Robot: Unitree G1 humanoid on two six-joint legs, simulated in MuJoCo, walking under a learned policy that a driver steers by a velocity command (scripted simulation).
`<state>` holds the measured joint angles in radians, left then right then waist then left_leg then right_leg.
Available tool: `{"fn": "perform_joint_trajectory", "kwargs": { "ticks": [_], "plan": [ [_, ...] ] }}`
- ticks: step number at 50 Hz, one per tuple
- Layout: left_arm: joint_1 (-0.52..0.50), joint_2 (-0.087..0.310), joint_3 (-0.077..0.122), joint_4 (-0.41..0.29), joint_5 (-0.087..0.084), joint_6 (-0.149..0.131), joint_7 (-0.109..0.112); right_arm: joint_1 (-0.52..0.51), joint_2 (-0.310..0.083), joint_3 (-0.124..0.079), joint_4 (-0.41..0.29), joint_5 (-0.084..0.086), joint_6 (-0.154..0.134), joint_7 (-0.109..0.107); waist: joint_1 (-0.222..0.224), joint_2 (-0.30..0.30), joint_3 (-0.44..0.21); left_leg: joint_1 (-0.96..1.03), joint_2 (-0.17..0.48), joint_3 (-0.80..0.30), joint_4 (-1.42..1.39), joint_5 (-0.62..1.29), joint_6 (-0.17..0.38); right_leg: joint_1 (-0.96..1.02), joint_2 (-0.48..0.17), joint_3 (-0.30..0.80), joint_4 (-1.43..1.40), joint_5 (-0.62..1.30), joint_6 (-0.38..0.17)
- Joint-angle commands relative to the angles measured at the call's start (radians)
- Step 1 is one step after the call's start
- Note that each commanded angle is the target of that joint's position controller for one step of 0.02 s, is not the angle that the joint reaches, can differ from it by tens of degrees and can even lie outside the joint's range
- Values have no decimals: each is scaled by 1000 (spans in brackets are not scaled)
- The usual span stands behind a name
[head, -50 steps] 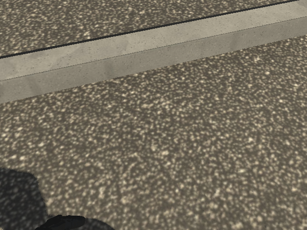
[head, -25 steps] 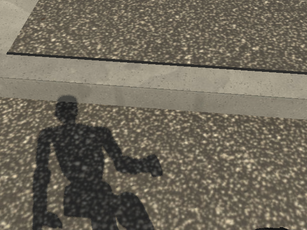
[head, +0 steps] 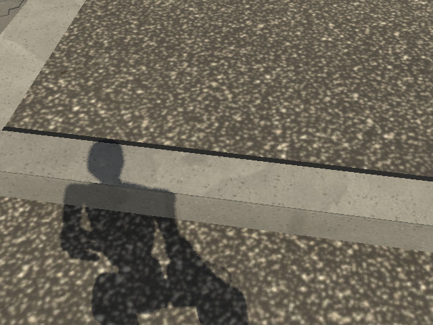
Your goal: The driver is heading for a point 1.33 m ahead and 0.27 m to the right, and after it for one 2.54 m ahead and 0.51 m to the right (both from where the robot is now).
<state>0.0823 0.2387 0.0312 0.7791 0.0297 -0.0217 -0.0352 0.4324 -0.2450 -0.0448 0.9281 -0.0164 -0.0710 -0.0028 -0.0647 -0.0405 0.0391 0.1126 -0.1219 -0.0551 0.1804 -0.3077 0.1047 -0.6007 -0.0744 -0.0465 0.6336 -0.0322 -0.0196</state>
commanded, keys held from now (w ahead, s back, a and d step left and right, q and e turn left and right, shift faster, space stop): w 0.46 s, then w+e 0.54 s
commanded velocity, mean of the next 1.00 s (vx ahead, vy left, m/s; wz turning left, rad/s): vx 0.50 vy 0.00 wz -0.17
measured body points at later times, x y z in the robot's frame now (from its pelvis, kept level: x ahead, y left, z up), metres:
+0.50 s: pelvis +0.28 -0.03 +0.01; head +0.31 -0.04 +0.46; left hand +0.24 +0.21 -0.13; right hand +0.46 -0.26 -0.11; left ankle +0.45 +0.10 -0.70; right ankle +0.18 -0.11 -0.73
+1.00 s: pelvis +0.53 -0.01 +0.01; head +0.55 -0.02 +0.46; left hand +0.72 +0.19 -0.12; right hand +0.47 -0.27 -0.13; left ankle +0.47 +0.08 -0.73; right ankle +0.59 -0.16 -0.67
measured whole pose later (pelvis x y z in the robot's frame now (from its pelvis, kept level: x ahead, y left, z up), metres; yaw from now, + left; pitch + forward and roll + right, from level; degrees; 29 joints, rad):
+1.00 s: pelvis +0.53 -0.01 +0.01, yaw -14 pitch +0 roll +1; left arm 0.12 0.23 0.05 0.88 0.04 0.01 -0.03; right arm 0.36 -0.22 -0.04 0.95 -0.03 -0.10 -0.02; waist -0.03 -0.03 0.03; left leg -0.02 0.01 0.27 0.30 -0.28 0.04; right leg -0.63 -0.09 -0.06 0.93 -0.15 -0.04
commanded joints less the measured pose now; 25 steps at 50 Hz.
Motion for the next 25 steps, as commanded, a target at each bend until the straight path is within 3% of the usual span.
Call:
{"fn": "perform_joint_trajectory", "kwargs": {
  "ticks": [1,2,3,4,5,6,7,8,9,10,13,17,20,25],
  "plan": [
    [-65,94,22,-88,-5,-30,4,11,-165,-31,-22,-6,-11,-15,38,115,45,0,313,-88,76,795,72,57,49,-16,-83,-73,-51],
    [15,109,30,-63,-7,-33,13,-7,-178,-33,-21,-9,-14,-15,74,127,0,-2,307,-78,160,953,57,170,87,-29,-95,-118,-70],
    [157,127,41,-17,-6,-39,25,-20,-185,-34,-17,-11,-12,-13,138,107,-78,-17,276,-50,329,1025,42,335,121,-46,-144,-122,-92],
    [326,165,55,28,11,-48,39,-23,-172,-28,-24,-5,-14,-10,211,69,-183,-157,235,-23,559,850,28,588,37,35,-165,-122,-128],
    [444,293,87,38,38,-52,48,84,-73,-5,-54,35,-17,1,186,-146,-343,-480,89,45,958,368,-22,903,-267,485,-199,-261,-248],
    [401,263,82,52,11,-41,32,89,-112,-14,-37,19,-17,0,161,-179,-355,-654,-8,-23,1121,-197,-16,901,-346,804,-366,-277,-294],
    [280,205,68,35,-10,-38,27,7,-137,-21,-49,1,-13,0,116,-63,-168,-720,76,-61,1152,-114,-6,742,-305,650,-377,-366,-268],
    [203,136,50,25,-16,-41,21,-53,-130,-16,-58,-3,-16,9,100,14,-77,-707,124,-49,1089,-32,-6,604,-261,511,-408,-332,-243],
    [179,106,39,33,-12,-48,21,-77,-111,-13,-62,-4,-12,16,77,10,-23,-678,159,-31,1025,1,-8,517,-209,408,-439,-250,-210],
    [180,87,31,52,-16,-55,23,-72,-103,-10,-62,-19,-1,22,52,-17,0,-636,182,-19,978,21,-21,453,-166,328,-461,-167,-183],
    [233,100,32,97,-23,-79,19,-67,-71,0,-52,-24,23,38,32,-25,-10,-624,202,22,934,64,-51,430,-134,223,-495,16,-186],
    [290,108,33,140,-28,-84,18,-238,-71,7,-103,-21,26,42,62,-19,35,-753,240,70,775,197,-91,470,-98,138,-539,91,-185],
    [328,110,31,166,-29,-85,19,-356,-47,21,-138,-13,20,43,91,-18,41,-723,222,105,580,290,-103,493,-69,84,-529,183,-164],
    [392,120,30,205,-20,-82,31,-471,-54,24,-171,-11,9,32,119,-25,40,-673,179,116,403,295,-76,620,-112,103,-454,348,-154]
  ]
}}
